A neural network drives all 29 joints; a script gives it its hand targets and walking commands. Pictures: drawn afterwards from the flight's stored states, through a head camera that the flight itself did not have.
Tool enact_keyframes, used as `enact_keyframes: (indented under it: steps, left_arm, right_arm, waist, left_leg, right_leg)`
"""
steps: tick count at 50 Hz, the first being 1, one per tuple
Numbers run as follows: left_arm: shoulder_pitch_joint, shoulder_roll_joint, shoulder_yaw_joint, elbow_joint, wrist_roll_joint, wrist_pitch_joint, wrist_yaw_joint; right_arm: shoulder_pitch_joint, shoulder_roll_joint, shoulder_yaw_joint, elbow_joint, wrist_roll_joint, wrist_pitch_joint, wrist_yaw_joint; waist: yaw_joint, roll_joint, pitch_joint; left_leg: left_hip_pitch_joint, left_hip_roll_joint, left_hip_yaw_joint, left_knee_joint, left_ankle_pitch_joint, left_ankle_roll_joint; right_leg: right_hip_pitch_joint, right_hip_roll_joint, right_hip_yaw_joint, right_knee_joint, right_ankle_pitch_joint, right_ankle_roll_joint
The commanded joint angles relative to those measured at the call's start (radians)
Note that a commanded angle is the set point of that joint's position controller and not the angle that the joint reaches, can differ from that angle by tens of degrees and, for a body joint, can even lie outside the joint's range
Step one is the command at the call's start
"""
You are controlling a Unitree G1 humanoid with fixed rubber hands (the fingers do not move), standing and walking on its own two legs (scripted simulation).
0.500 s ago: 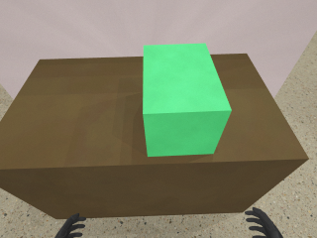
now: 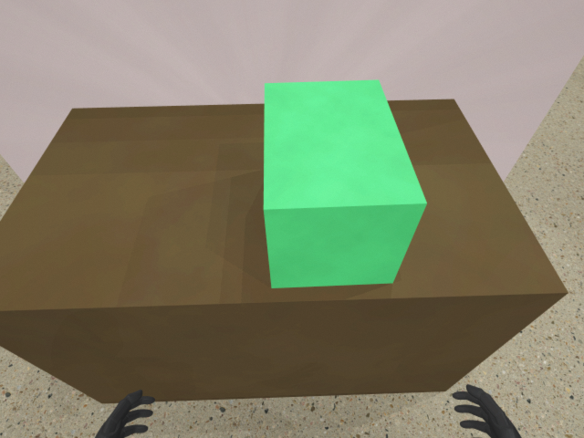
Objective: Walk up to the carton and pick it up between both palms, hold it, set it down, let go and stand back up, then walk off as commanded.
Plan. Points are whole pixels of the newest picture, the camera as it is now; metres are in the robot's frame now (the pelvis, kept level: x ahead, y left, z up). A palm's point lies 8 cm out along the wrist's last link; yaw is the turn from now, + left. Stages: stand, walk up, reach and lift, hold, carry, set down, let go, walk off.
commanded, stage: stand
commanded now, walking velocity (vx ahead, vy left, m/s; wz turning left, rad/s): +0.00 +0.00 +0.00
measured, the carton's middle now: (326, 180) +0.54 -0.04 +0.01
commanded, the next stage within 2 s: walk up in 0.90 s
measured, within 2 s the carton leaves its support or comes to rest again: neither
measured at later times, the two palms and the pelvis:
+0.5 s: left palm out of the picture +0.13 +0.28 -0.08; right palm out of the picture +0.13 -0.26 -0.09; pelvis +0.00 +0.00 +0.00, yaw +0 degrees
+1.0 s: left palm out of the picture +0.13 +0.28 -0.09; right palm out of the picture +0.12 -0.26 -0.09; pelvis +0.00 +0.00 +0.00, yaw +0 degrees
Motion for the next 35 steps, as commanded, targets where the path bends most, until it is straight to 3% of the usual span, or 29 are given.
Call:
enact_keyframes:
  steps: [1, 2, 3, 4, 5, 6, 7, 8, 10, 11, 14, 15, 16, 17, 19, 20, 21, 22, 24, 25, 26, 27, 28, 29, 31, 32, 33, 34, 35]
  left_arm:
    - [-0.045, 0.223, 0.080, -0.015, 0.025, -0.040, 0.012]
    - [-0.061, 0.213, 0.086, -0.030, 0.040, -0.041, 0.008]
    - [-0.046, 0.218, 0.085, -0.021, 0.030, -0.042, 0.007]
    - [-0.040, 0.178, 0.076, -0.024, 0.014, -0.046, 0.009]
    - [-0.019, 0.216, 0.078, -0.009, 0.012, -0.044, 0.008]
    - [-0.039, 0.176, 0.073, -0.013, 0.021, -0.049, 0.007]
    - [-0.035, 0.224, 0.079, -0.009, 0.015, -0.051, 0.006]
    - [-0.074, 0.197, 0.081, -0.016, 0.018, -0.043, 0.008]
    - [-0.025, 0.192, 0.071, -0.017, 0.016, -0.048, 0.011]
    - [-0.010, 0.198, 0.075, -0.015, 0.011, -0.043, 0.008]
    - [-0.031, 0.202, 0.071, -0.010, 0.021, -0.041, 0.010]
    - [-0.041, 0.191, 0.074, 0.000, 0.025, -0.039, 0.010]
    - [-0.058, 0.224, 0.084, -0.011, 0.025, -0.035, 0.009]
    - [-0.044, 0.212, 0.080, -0.002, 0.017, -0.031, 0.014]
    - [-0.049, 0.187, 0.067, -0.008, 0.013, -0.036, 0.012]
    - [-0.064, 0.194, 0.066, -0.020, 0.016, -0.036, 0.013]
    - [-0.059, 0.183, 0.072, -0.016, 0.018, -0.047, 0.014]
    - [-0.063, 0.205, 0.075, -0.005, 0.022, -0.043, 0.013]
    - [-0.024, 0.226, 0.077, -0.001, 0.019, -0.036, 0.011]
    - [-0.037, 0.210, 0.077, 0.005, 0.023, -0.037, 0.014]
    - [-0.058, 0.211, 0.077, 0.003, 0.019, -0.047, 0.011]
    - [-0.055, 0.229, 0.075, -0.011, 0.018, -0.051, 0.007]
    - [-0.048, 0.215, 0.076, 0.000, 0.017, -0.049, 0.004]
    - [-0.041, 0.195, 0.076, 0.006, 0.014, -0.047, 0.010]
    - [-0.017, 0.221, 0.084, 0.013, 0.020, -0.049, 0.008]
    - [-0.021, 0.204, 0.070, 0.018, 0.008, -0.043, 0.007]
    - [-0.091, 0.191, 0.067, -0.002, 0.015, -0.042, 0.008]
    - [-0.079, 0.197, 0.069, -0.002, 0.009, -0.041, 0.008]
    - [-0.064, 0.209, 0.071, 0.017, 0.016, -0.045, 0.008]
  right_arm:
    - [-0.078, -0.232, -0.082, -0.013, 0.013, -0.043, -0.001]
    - [-0.064, -0.247, -0.089, -0.003, 0.013, -0.041, -0.002]
    - [-0.043, -0.235, -0.073, 0.007, 0.018, -0.046, -0.002]
    - [-0.089, -0.253, -0.093, -0.012, 0.008, -0.048, 0.002]
    - [-0.068, -0.247, -0.083, -0.003, 0.015, -0.052, 0.002]
    - [-0.078, -0.243, -0.087, -0.006, 0.016, -0.053, 0.000]
    - [-0.040, -0.234, -0.083, 0.017, 0.013, -0.053, 0.002]
    - [-0.073, -0.251, -0.083, 0.004, 0.012, -0.052, -0.004]
    - [-0.072, -0.253, -0.091, -0.002, 0.009, -0.055, -0.004]
    - [-0.080, -0.258, -0.097, 0.002, 0.008, -0.052, -0.008]
    - [-0.088, -0.258, -0.092, 0.008, 0.015, -0.052, -0.004]
    - [-0.094, -0.229, -0.084, 0.008, 0.018, -0.051, -0.004]
    - [-0.061, -0.256, -0.090, 0.010, 0.015, -0.046, 0.004]
    - [-0.031, -0.235, -0.087, 0.022, 0.012, -0.045, -0.003]
    - [-0.067, -0.243, -0.081, 0.027, 0.008, -0.047, -0.006]
    - [-0.055, -0.244, -0.090, 0.010, 0.012, -0.049, -0.004]
    - [-0.097, -0.245, -0.081, 0.004, 0.011, -0.053, -0.007]
    - [-0.089, -0.243, -0.081, 0.018, 0.012, -0.050, -0.003]
    - [-0.078, -0.238, -0.087, 0.022, 0.029, -0.048, 0.002]
    - [-0.086, -0.240, -0.090, 0.027, 0.036, -0.046, -0.003]
    - [-0.068, -0.237, -0.081, 0.028, 0.021, -0.044, -0.005]
    - [-0.057, -0.242, -0.085, 0.028, 0.023, -0.049, -0.010]
    - [-0.053, -0.255, -0.077, 0.037, 0.023, -0.055, -0.004]
    - [-0.080, -0.257, -0.074, 0.031, 0.013, -0.055, -0.001]
    - [-0.071, -0.255, -0.087, 0.037, 0.030, -0.054, 0.002]
    - [-0.087, -0.261, -0.080, 0.050, 0.019, -0.052, -0.002]
    - [-0.095, -0.247, -0.083, 0.027, 0.026, -0.057, -0.004]
    - [-0.111, -0.268, -0.085, 0.025, 0.012, -0.055, -0.011]
    - [-0.078, -0.260, -0.086, 0.020, 0.020, -0.056, -0.007]
  waist:
    - [-0.012, 0.025, -0.085]
    - [-0.017, 0.037, -0.101]
    - [-0.018, 0.050, -0.143]
    - [-0.002, 0.045, -0.159]
    - [-0.014, 0.000, -0.161]
    - [-0.006, 0.012, -0.187]
    - [-0.014, 0.032, -0.211]
    - [-0.006, 0.025, -0.110]
    - [0.011, 0.026, -0.175]
    - [0.001, 0.016, -0.182]
    - [0.014, 0.027, -0.174]
    - [0.003, 0.007, -0.156]
    - [-0.008, 0.026, -0.137]
    - [-0.018, -0.017, -0.124]
    - [-0.002, 0.071, -0.121]
    - [-0.019, 0.030, -0.179]
    - [0.004, 0.083, -0.165]
    - [-0.012, 0.055, -0.160]
    - [0.005, 0.006, -0.182]
    - [0.000, 0.013, -0.153]
    - [-0.006, 0.036, -0.148]
    - [-0.027, 0.045, -0.133]
    - [-0.001, 0.002, -0.194]
    - [0.011, 0.056, -0.165]
    - [-0.005, 0.032, -0.206]
    - [0.013, 0.044, -0.135]
    - [-0.008, -0.008, -0.204]
    - [0.008, 0.014, -0.159]
    - [-0.019, 0.000, -0.191]
  left_leg:
    - [0.009, 0.073, -0.102, -0.081, 0.173, 0.087]
    - [0.047, 0.070, -0.080, -0.095, 0.169, 0.072]
    - [0.057, 0.086, -0.111, -0.117, 0.184, 0.083]
    - [0.057, 0.089, -0.099, -0.103, 0.193, 0.087]
    - [0.086, 0.094, -0.099, -0.079, 0.288, 0.084]
    - [0.076, 0.083, -0.067, -0.051, 0.258, 0.075]
    - [0.095, 0.083, -0.094, -0.066, 0.266, 0.082]
    - [0.038, 0.075, -0.081, -0.069, 0.247, 0.079]
    - [0.077, 0.081, -0.085, -0.076, 0.293, 0.071]
    - [0.077, 0.094, -0.084, -0.067, 0.296, 0.082]
    - [0.059, 0.076, -0.094, -0.077, 0.284, 0.078]
    - [0.070, 0.079, -0.069, -0.069, 0.241, 0.082]
    - [0.058, 0.069, -0.073, -0.071, 0.221, 0.069]
    - [0.081, 0.064, -0.082, -0.080, 0.193, 0.081]
    - [0.045, 0.090, -0.104, -0.107, 0.170, 0.090]
    - [0.057, 0.092, -0.104, -0.087, 0.204, 0.084]
    - [0.040, 0.088, -0.098, -0.082, 0.233, 0.086]
    - [0.061, 0.086, -0.089, -0.103, 0.234, 0.080]
    - [0.056, 0.086, -0.103, -0.089, 0.250, 0.076]
    - [0.021, 0.083, -0.090, -0.085, 0.195, 0.071]
    - [0.066, 0.071, -0.091, -0.090, 0.239, 0.082]
    - [0.068, 0.081, -0.100, -0.107, 0.258, 0.081]
    - [0.080, 0.106, -0.117, -0.111, 0.307, 0.099]
    - [0.068, 0.097, -0.103, -0.109, 0.289, 0.090]
    - [0.106, 0.085, -0.084, -0.097, 0.283, 0.061]
    - [0.064, 0.097, -0.112, -0.118, 0.281, 0.074]
    - [0.066, 0.096, -0.078, -0.075, 0.302, 0.073]
    - [0.072, 0.082, -0.083, -0.082, 0.293, 0.070]
    - [0.093, 0.080, -0.076, -0.067, 0.293, 0.071]
  right_leg:
    - [0.001, -0.123, 0.168, -0.188, 0.171, -0.092]
    - [0.016, -0.105, 0.131, -0.166, 0.202, -0.081]
    - [0.054, -0.098, 0.123, -0.152, 0.207, -0.079]
    - [0.048, -0.093, 0.104, -0.136, 0.216, -0.070]
    - [0.052, -0.103, 0.124, -0.115, 0.292, -0.077]
    - [0.058, -0.100, 0.102, -0.134, 0.288, -0.073]
    - [0.061, -0.118, 0.142, -0.116, 0.281, -0.087]
    - [0.038, -0.091, 0.096, -0.137, 0.275, -0.072]
    - [0.071, -0.109, 0.106, -0.110, 0.310, -0.071]
    - [0.054, -0.090, 0.085, -0.106, 0.318, -0.067]
    - [0.090, -0.109, 0.114, -0.116, 0.320, -0.078]
    - [0.060, -0.111, 0.128, -0.147, 0.283, -0.071]
    - [0.036, -0.130, 0.148, -0.157, 0.245, -0.089]
    - [0.003, -0.117, 0.151, -0.148, 0.186, -0.090]
    - [0.048, -0.098, 0.122, -0.163, 0.222, -0.076]
    - [0.074, -0.108, 0.115, -0.144, 0.253, -0.076]
    - [0.063, -0.110, 0.108, -0.136, 0.259, -0.079]
    - [0.065, -0.105, 0.106, -0.134, 0.267, -0.069]
    - [0.111, -0.117, 0.133, -0.143, 0.312, -0.082]
    - [0.093, -0.138, 0.153, -0.195, 0.259, -0.075]
    - [0.067, -0.148, 0.174, -0.188, 0.261, -0.090]
    - [0.043, -0.103, 0.111, -0.135, 0.271, -0.076]
    - [0.099, -0.099, 0.104, -0.119, 0.313, -0.070]
    - [0.086, -0.109, 0.119, -0.128, 0.315, -0.073]
    - [0.091, -0.117, 0.116, -0.145, 0.305, -0.077]
    - [0.084, -0.101, 0.117, -0.150, 0.311, -0.069]
    - [0.107, -0.115, 0.112, -0.147, 0.331, -0.069]
    - [0.064, -0.115, 0.119, -0.161, 0.308, -0.076]
    - [0.076, -0.109, 0.115, -0.160, 0.297, -0.069]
